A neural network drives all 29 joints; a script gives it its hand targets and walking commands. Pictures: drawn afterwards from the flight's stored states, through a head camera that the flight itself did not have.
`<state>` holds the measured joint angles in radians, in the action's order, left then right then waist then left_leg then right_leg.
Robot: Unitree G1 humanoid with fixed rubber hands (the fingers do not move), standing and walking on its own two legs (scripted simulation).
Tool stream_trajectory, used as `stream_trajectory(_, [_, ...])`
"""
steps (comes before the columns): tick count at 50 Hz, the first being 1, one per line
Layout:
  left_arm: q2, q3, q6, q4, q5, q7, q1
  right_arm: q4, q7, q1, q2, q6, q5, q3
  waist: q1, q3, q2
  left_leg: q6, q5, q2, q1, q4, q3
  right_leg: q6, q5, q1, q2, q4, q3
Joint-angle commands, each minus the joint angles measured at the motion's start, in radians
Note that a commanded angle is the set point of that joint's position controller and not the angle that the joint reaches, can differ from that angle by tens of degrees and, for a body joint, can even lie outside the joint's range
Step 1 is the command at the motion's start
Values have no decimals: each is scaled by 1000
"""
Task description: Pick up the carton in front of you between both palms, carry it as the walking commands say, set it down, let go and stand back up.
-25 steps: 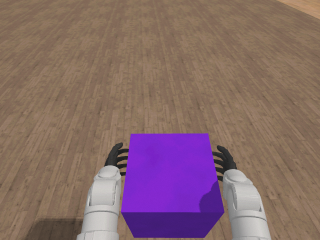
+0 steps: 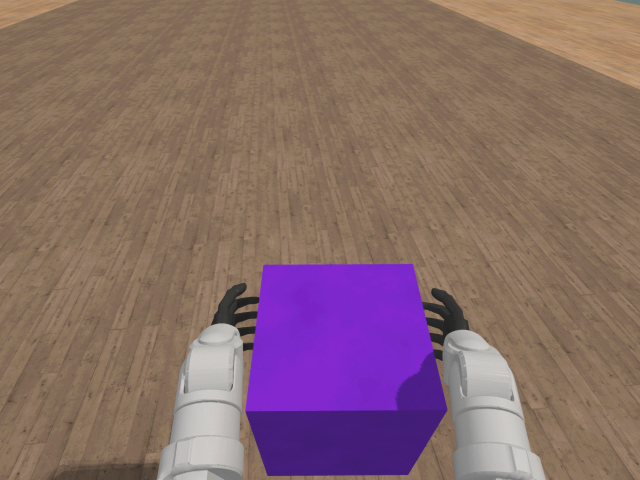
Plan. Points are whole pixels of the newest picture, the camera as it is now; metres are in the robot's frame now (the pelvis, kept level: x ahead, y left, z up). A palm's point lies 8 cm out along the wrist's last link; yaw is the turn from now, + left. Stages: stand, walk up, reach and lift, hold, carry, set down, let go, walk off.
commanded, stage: set down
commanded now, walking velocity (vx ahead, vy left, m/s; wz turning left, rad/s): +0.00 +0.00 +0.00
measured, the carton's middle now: (338, 373) +0.30 +0.00 -0.03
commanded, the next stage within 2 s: none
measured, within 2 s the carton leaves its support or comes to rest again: neither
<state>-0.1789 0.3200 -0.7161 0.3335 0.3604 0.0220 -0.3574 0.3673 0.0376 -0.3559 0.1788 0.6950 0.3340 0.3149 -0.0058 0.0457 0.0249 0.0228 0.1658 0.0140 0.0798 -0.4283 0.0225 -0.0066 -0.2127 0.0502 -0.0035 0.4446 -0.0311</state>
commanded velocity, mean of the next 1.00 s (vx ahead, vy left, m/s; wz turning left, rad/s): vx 0.00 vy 0.00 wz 0.00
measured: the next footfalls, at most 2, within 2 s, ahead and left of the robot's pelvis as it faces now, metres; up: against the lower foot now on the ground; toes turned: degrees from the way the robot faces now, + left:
none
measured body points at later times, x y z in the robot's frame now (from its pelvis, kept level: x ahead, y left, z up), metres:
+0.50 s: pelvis +0.00 -0.02 -0.04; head +0.17 -0.01 +0.38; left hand +0.36 +0.15 -0.11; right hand +0.38 -0.15 -0.11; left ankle +0.06 +0.10 -0.74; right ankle +0.04 -0.13 -0.74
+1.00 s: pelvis -0.03 -0.02 -0.17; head +0.21 -0.03 +0.21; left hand +0.41 +0.14 -0.24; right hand +0.44 -0.16 -0.25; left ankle +0.06 +0.11 -0.74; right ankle +0.04 -0.13 -0.74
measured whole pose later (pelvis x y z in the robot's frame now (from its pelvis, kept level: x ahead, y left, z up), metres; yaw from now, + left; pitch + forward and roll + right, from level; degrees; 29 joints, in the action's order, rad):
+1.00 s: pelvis -0.03 -0.02 -0.17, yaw +0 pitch +40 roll +1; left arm -0.19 0.57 -0.26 0.49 0.27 -0.07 -0.78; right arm 0.67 0.03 -0.86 0.02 0.27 0.28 0.40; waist -0.03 -0.17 0.00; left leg -0.04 0.40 0.03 1.63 -1.33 -0.04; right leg -0.02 -0.47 1.61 -0.05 1.38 -0.03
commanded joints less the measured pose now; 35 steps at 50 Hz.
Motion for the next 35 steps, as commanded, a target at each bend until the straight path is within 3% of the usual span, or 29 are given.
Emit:
stream_trajectory(1, [-946, -492, 35, 63, -265, 270, -582, 32, 255, -615, 928, -49, -240, -468, -3, -144, -63, -5, 282, 15, -66, 128, -131, -39, -181, 136, -60, -100, -44])
stream_trajectory(5, [-934, -368, 64, 173, -209, 248, -650, 129, 256, -694, 871, -87, -168, -355, -4, -120, -55, -5, 293, 13, -52, 108, -135, -44, -194, 181, -63, -68, -42])
stream_trajectory(9, [-870, -212, 107, 263, -126, 199, -666, 221, 228, -718, 771, -140, -63, -207, -7, -83, -44, -8, 234, 24, -24, 52, -124, -53, -195, 268, -68, -28, -40])
stream_trajectory(12, [-772, -103, 165, 284, -58, 156, -629, 266, 203, -676, 663, -193, 18, -103, -11, -76, -41, -13, 151, 38, 55, -13, -107, -52, -151, 333, -79, 27, -36])
stream_trajectory(15, [-694, -70, 254, 275, -29, 134, -580, 281, 191, -618, 589, -275, 48, -75, -11, -137, -30, -20, 15, 57, 140, -92, -91, -40, -65, 408, -87, 86, -32])
stream_trajectory(19, [-697, -163, 412, 234, -66, 133, -558, 267, 185, -587, 621, -423, 6, -160, -8, -317, -12, -31, -194, 80, 218, -206, -88, -24, 99, 484, -103, 175, -31])
stream_trajectory(24, [-793, -363, 568, 211, -151, 134, -608, 225, 176, -663, 713, -572, -119, -396, -27, -668, -4, -40, -364, 104, 338, -390, -78, 3, 315, 542, -121, 339, -43])
stream_trajectory(27, [-804, -475, 611, 150, -202, 130, -642, 168, 156, -700, 741, -613, -177, -519, -35, -945, 7, -50, -422, 116, 462, -495, -66, 15, 495, 516, -115, 456, -61])
stream_trajectory(29, [-800, -530, 614, 113, -235, 132, -659, 141, 137, -703, 756, -611, -192, -557, -23, -1065, 14, -64, -379, 129, 609, -537, -45, 25, 588, 459, -108, 522, -71])
stream_trajectory(31, [-803, -540, 599, 107, -242, 138, -669, 139, 129, -710, 765, -591, -195, -570, -28, -1082, 10, -68, -309, 139, 723, -569, -33, 33, 551, 500, -108, 556, -74])
stream_trajectory(35, [-841, -478, 534, 167, -215, 161, -708, 181, 156, -770, 779, -526, -185, -544, -44, -994, 22, -59, -143, 142, 826, -622, -26, 35, 255, 735, -127, 580, -46])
